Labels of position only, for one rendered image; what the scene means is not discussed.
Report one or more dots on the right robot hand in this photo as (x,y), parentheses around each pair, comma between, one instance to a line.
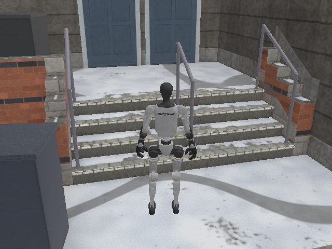
(193,152)

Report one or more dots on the robot left forearm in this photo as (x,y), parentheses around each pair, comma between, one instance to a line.
(142,137)

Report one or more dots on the robot shin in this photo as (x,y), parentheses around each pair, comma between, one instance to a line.
(152,190)
(176,189)

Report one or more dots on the robot right forearm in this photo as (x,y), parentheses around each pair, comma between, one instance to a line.
(190,139)

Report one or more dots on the robot left shin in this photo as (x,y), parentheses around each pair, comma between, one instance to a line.
(152,190)

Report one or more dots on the left robot hand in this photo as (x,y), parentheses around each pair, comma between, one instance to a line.
(138,150)

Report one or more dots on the right robot upper arm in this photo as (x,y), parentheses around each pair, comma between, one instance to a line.
(185,119)

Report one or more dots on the robot right shin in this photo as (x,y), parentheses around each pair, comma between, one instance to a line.
(176,189)

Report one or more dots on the left robot upper arm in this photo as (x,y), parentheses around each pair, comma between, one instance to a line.
(147,118)

